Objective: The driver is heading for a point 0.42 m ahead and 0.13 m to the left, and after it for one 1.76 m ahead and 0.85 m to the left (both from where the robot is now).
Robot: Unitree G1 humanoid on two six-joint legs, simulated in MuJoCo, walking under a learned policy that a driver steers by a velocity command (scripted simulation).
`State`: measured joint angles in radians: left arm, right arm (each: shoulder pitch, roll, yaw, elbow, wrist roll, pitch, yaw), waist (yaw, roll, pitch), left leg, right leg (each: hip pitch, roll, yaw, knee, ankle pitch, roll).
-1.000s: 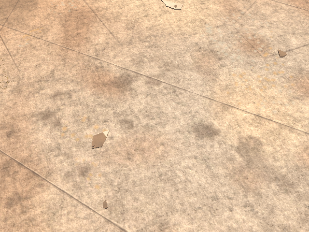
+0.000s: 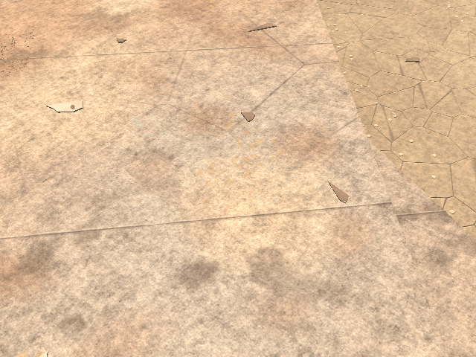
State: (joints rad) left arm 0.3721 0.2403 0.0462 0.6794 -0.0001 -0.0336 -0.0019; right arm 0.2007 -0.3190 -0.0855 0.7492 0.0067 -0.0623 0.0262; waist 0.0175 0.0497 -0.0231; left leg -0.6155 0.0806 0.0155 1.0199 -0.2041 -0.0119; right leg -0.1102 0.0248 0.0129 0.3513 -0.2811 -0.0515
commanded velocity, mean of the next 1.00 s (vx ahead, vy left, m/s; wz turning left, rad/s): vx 0.26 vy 0.00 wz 0.20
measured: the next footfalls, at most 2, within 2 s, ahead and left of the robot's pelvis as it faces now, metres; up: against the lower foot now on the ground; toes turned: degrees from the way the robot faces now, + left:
left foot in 0.30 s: +0.33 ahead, +0.14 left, +0.00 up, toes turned +1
right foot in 0.76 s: +0.51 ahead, -0.07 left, +0.00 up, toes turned +13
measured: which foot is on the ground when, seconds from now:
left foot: up 0.00-0.28, down 0.30-0.76, up 0.78-1.00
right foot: down 0.00-0.32, up 0.34-0.74, down 0.76-1.00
